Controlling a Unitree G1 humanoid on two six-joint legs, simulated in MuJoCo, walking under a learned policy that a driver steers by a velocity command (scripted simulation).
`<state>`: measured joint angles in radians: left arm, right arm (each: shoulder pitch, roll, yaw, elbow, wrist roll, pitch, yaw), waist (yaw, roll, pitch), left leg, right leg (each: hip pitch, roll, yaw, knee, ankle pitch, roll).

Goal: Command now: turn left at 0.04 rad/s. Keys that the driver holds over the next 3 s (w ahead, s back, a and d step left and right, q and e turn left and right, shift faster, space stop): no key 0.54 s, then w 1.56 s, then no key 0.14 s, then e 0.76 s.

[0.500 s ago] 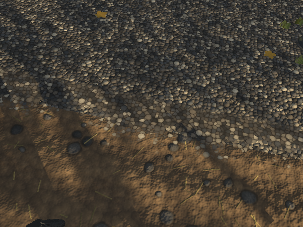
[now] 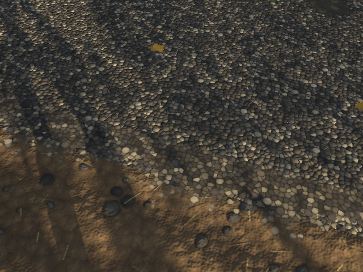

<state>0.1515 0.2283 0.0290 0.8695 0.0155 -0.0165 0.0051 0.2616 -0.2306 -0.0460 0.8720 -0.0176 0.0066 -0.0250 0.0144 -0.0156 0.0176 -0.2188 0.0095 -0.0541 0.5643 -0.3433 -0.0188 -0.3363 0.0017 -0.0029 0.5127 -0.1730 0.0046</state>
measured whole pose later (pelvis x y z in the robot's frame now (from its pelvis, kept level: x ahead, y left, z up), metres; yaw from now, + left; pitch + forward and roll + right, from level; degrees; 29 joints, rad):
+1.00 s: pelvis +0.14 -0.03 +0.02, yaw -1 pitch +0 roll +0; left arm 0.39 0.20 0.02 1.10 0.00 -0.09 -0.02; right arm 0.18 -0.27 -0.07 0.94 0.02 -0.08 0.00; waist 0.05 0.02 0.00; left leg -0.57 0.09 0.00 1.02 -0.19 0.04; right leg -0.03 0.04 -0.04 0.27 -0.25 -0.06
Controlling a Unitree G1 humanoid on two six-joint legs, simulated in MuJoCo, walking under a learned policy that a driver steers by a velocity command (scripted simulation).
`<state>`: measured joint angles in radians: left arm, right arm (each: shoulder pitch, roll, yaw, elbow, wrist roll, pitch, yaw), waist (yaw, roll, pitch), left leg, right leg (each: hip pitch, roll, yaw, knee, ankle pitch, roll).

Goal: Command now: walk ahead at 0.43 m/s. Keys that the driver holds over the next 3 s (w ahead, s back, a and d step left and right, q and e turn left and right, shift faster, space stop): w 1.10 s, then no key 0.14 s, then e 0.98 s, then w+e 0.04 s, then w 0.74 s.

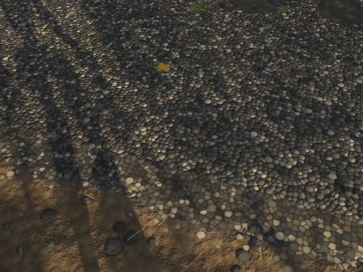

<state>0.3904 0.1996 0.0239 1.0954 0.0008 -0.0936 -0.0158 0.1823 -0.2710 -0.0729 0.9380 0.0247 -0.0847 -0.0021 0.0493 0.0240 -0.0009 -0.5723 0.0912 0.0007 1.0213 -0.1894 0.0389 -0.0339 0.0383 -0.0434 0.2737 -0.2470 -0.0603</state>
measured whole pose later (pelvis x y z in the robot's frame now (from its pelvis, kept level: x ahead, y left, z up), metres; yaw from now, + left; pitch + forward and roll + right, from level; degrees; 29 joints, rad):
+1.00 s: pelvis +0.57 +0.00 -0.01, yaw +0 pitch +1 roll +0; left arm 0.23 0.24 0.05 0.93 0.01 -0.10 -0.03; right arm 0.24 -0.28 -0.05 0.96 0.02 -0.09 0.00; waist 0.01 0.03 0.02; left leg -0.51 0.08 -0.02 1.15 -0.31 0.05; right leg -0.27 0.04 -0.07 0.39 -0.15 -0.07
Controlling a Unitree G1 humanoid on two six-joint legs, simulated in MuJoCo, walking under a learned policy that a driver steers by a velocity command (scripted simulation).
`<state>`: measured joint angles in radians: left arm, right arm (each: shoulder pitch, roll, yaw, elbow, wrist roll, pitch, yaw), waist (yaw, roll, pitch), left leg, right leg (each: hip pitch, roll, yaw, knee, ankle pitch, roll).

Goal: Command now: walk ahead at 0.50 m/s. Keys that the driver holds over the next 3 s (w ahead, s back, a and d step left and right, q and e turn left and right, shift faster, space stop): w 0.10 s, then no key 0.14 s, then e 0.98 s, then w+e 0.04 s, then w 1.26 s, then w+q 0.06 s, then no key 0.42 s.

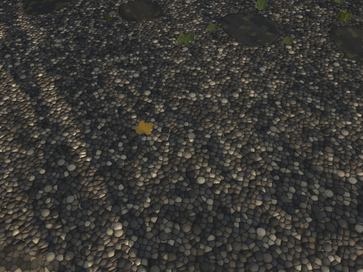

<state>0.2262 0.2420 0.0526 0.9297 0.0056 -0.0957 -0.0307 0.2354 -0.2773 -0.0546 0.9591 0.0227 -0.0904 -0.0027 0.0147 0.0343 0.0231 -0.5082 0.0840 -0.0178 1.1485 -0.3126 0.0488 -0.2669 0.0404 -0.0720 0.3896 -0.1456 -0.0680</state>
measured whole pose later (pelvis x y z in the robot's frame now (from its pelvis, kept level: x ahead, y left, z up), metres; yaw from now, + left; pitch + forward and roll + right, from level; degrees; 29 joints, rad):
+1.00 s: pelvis +0.24 +0.00 +0.00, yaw -22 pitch +3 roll +3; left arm 0.23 0.28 0.08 0.77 -0.01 0.00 0.04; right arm 0.04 -0.31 -0.10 0.89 0.00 0.01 -0.05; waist 0.01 0.03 0.03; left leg -0.57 -0.01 -0.04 1.00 -0.32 -0.05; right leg -0.29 0.02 0.07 0.44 -0.19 -0.05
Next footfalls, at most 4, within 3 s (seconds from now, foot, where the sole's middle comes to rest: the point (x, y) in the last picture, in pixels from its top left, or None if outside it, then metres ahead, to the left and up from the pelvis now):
0.32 left None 0.36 0.14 -0.78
0.76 right None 0.26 -0.10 -0.78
1.24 left None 0.37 0.11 -0.78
1.64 right None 0.30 -0.19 -0.78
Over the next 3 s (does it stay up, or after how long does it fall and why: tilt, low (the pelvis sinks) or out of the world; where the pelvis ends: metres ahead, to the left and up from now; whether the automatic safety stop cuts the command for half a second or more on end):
stays up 0.82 -0.46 0.00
